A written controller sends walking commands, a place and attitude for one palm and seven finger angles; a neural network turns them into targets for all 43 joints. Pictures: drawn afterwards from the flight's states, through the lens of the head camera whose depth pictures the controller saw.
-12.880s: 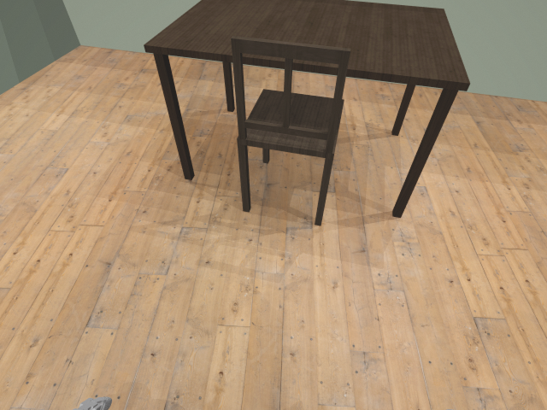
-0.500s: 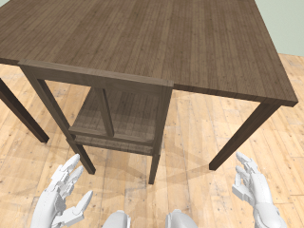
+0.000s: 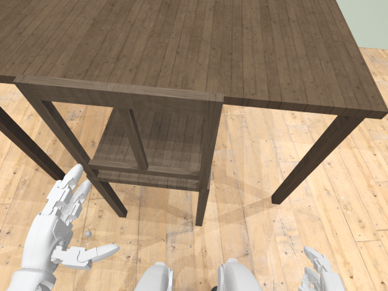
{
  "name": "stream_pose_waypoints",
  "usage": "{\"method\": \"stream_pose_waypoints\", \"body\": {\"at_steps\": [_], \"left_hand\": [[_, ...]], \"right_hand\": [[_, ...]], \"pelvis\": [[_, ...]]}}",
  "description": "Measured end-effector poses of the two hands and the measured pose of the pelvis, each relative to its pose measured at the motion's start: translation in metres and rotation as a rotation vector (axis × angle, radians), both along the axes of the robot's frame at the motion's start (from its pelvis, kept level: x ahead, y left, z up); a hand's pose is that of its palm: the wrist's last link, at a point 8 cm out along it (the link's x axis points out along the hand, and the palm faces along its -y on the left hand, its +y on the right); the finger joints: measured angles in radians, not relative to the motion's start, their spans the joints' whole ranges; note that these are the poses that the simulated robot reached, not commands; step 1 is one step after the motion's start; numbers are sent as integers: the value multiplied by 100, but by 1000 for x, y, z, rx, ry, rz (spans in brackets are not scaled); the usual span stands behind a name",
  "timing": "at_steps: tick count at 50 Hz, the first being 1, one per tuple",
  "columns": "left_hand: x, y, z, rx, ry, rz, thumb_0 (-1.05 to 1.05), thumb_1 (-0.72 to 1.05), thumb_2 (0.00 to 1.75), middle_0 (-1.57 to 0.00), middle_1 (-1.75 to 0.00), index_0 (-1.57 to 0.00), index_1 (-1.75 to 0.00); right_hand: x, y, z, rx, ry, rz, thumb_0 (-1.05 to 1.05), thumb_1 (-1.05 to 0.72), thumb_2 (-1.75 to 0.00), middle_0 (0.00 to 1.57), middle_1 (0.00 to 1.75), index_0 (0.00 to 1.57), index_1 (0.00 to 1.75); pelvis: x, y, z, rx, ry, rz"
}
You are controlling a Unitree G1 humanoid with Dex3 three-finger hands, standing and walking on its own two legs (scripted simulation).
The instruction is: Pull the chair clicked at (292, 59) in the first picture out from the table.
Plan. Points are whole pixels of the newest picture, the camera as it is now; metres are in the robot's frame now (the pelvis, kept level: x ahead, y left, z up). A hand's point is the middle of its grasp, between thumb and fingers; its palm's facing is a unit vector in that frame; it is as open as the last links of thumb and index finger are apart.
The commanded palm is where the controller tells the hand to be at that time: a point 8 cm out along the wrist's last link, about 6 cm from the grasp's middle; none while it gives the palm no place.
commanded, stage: raise the hand toward the chair's back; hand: left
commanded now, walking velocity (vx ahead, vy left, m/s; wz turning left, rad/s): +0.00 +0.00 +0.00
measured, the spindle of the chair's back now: (135, 142) +0.45 +0.16 -0.01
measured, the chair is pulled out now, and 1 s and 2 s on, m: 0.00 0.00 0.00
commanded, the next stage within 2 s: aim the fingers beside a spindle in 1.12 s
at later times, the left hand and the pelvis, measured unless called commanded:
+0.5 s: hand (76, 225) +0.23 +0.21 +0.05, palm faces -0.07 -1.00 -0.04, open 16.8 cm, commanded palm +0.21 +0.27 +0.07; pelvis +0.00 +0.02 +0.01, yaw +0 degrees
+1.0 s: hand (83, 218) +0.24 +0.20 +0.06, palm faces -0.04 -1.00 -0.06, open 16.9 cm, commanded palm +0.21 +0.26 +0.07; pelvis +0.00 -0.01 +0.01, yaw +0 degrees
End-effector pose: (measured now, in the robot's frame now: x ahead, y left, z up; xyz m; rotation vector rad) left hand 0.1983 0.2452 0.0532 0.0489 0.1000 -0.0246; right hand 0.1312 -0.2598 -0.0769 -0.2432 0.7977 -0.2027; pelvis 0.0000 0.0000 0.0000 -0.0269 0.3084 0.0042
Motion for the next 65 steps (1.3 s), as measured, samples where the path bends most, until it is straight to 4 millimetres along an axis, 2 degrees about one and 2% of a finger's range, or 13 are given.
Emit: {"method": "stream_pose_waypoints", "body": {"at_steps": [6, 9, 15, 19, 22, 25, 31, 35, 41, 47, 56, 65], "left_hand": [[4, -3, -19, -27, 26, -74, 0, -18, 43, -9, -13, -9, -13], [7, 1, -13, -17, 17, -69, 0, -25, 40, -9, -12, -9, -12], [9, 20, 12, 11, -64, -4, 0, -38, 34, -8, -10, -8, -10], [9, 24, 8, 13, -19, -14, -1, -44, 32, -7, -9, -7, -9], [11, 24, 0, 1, 27, -37, -1, -46, 31, -7, -8, -6, -9], [15, 24, 1, -5, 20, -44, -1, -48, 30, -7, -8, -6, -8], [24, 31, 18, 20, -65, -22, -1, -49, 30, -7, -8, -6, -8], [28, 30, 13, 14, -23, -31, -1, -49, 30, -7, -8, -6, -8], [25, 17, 9, -3, 21, -50, -1, -49, 30, -6, -8, -6, -8], [24, 13, 16, 15, -58, -17, -1, -49, 30, -7, -8, -6, -8], [19, 1, 7, 7, 8, -42, -1, -49, 30, -7, -8, -6, -8], [21, 3, 15, 22, -50, -12, -1, -49, 30, -7, -8, -6, -8]], "right_hand": [[18, 2, 13, -50, -67, 16, 2, -90, -90, 20, 30, 20, 30], [31, 14, 21, -42, -109, 36, 2, -90, -90, 20, 30, 20, 30], [51, 44, 27, 20, -153, 97, 1, -90, -90, 20, 30, 20, 30], [57, 58, 25, 51, -155, 134, 1, -90, -90, 20, 30, 20, 30], [56, 61, 24, 54, -146, 146, 1, -90, -90, 20, 30, 20, 30], [52, 59, 22, 44, -129, 147, 1, -90, -90, 20, 30, 20, 30], [39, 44, 19, 21, -83, 129, 1, -90, -90, 20, 30, 20, 30], [30, 32, 18, 12, -66, 103, 1, -90, -90, 20, 30, 20, 30], [24, 18, 23, -4, -78, 75, 1, -90, -90, 20, 30, 20, 30], [25, 12, 21, -3, -86, 86, 1, -90, -90, 20, 30, 20, 30], [31, 12, 18, 23, -108, 90, 1, -90, -90, 20, 30, 20, 30], [35, 13, 15, 33, -113, 105, 1, -90, -90, 20, 30, 20, 30]], "pelvis": [[-3, 8, -4, -10, -2, -2], [-3, 11, -2, -14, -9, -2], [0, 16, 5, -22, -23, 6], [0, 18, 6, -24, -28, 11], [-1, 18, 7, -23, -29, 11], [-1, 16, 7, -22, -30, 11], [-1, 12, 9, -22, -29, 13], [-1, 10, 10, -19, -29, 12], [-1, 4, 13, -11, -34, 6], [-3, -3, 10, -4, -34, 6], [-5, -9, 9, 1, -41, 8], [-4, -12, 8, 2, -38, 11]]}}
